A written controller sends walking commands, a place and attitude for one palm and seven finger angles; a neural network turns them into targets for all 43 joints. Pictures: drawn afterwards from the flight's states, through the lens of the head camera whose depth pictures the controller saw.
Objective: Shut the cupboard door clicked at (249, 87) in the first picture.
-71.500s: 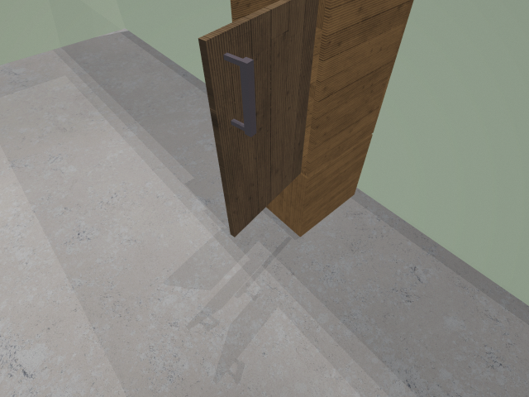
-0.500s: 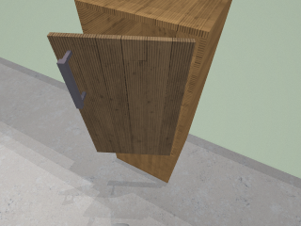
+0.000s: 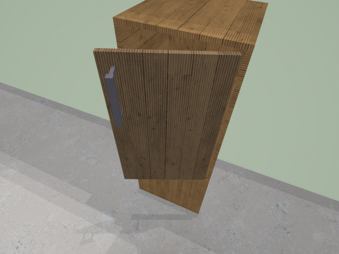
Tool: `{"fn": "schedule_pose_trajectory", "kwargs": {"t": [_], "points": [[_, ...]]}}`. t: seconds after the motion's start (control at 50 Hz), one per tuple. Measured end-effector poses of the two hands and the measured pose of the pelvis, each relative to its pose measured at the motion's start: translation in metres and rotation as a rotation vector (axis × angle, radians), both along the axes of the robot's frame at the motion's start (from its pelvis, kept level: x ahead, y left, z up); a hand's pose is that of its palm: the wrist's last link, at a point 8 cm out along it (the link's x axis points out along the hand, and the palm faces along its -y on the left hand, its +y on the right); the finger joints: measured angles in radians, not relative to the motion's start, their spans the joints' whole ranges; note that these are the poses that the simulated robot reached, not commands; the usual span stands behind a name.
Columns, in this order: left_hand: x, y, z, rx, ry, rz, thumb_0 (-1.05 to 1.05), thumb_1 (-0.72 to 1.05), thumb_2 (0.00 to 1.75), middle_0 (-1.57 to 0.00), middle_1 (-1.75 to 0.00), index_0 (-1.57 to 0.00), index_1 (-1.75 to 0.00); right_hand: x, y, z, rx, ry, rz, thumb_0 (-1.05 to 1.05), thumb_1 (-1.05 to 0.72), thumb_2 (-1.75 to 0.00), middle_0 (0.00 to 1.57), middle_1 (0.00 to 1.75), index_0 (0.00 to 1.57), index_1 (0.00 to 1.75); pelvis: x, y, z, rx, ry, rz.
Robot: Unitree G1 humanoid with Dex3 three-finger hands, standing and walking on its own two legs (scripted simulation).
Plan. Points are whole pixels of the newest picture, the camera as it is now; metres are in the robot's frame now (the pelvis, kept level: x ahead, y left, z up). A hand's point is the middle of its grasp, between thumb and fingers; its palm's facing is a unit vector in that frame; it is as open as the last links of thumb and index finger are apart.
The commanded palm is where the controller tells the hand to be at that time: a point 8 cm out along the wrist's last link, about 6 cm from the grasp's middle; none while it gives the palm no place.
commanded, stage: come to a stop and stand still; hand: left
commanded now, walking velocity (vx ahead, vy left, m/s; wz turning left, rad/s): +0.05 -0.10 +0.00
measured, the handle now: (116, 98) +0.47 +0.18 +0.13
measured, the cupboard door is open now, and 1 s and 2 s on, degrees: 24 24 24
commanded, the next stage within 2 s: look again from close up in 0.70 s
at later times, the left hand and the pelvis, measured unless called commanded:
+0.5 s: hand out of the picture +0.00 +0.19 -0.19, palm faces -0.01 -0.99 -0.12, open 7.3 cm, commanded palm none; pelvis +0.00 +0.03 +0.00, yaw -1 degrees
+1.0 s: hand out of the picture -0.04 +0.18 -0.18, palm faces +0.03 -0.99 -0.11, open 7.4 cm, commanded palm none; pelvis +0.01 +0.03 +0.01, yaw +0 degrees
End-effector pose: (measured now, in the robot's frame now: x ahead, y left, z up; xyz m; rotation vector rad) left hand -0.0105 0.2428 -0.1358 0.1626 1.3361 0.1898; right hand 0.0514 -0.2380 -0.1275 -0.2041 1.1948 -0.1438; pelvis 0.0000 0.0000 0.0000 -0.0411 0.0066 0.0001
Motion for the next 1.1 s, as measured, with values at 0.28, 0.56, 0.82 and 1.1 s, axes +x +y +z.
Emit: {"fn": "schedule_pose_trajectory", "kwargs": {"t": [0.28, 0.56, 0.82, 1.1], "points": [[-0.024, -0.026, -0.032, -0.126, 0.085, 0.005, 0.01, 0.91, 0.89, -0.2, -0.3, -0.2, -0.3, -0.093, 0.012, 0.001, -0.05, 0.213, -0.111, 0.01, -0.91, -0.9, 0.19, 0.29, 0.2, 0.3, -0.003, 0.012, -0.006, -0.028, -0.01, 0.017], [0.014, 0.002, -0.023, -0.095, 0.042, -0.032, 0.02, 0.93, 0.89, -0.2, -0.3, -0.19, -0.3, -0.084, 0.077, -0.007, 0.053, 0.219, -0.107, 0.03, -0.93, -0.9, 0.2, 0.3, 0.2, 0.3, -0.001, 0.035, 0.002, 0.022, -0.019, -0.014], [-0.012, -0.001, -0.016, -0.094, 0.103, -0.011, 0.01, 0.91, 0.89, -0.2, -0.3, -0.19, -0.3, -0.067, 0.062, -0.005, 0.035, 0.195, -0.091, 0.02, -0.92, -0.9, 0.2, 0.29, 0.2, 0.3, 0.003, 0.038, 0.005, 0.027, -0.014, -0.01], [-0.03, -0.022, -0.016, -0.125, 0.156, 0.01, 0.01, 0.91, 0.89, -0.2, -0.3, -0.19, -0.3, -0.048, 0.047, -0.002, 0.015, 0.176, -0.063, 0.02, -0.93, -0.9, 0.2, 0.29, 0.2, 0.3, 0.009, 0.03, 0.006, 0.029, -0.019, -0.005]]}}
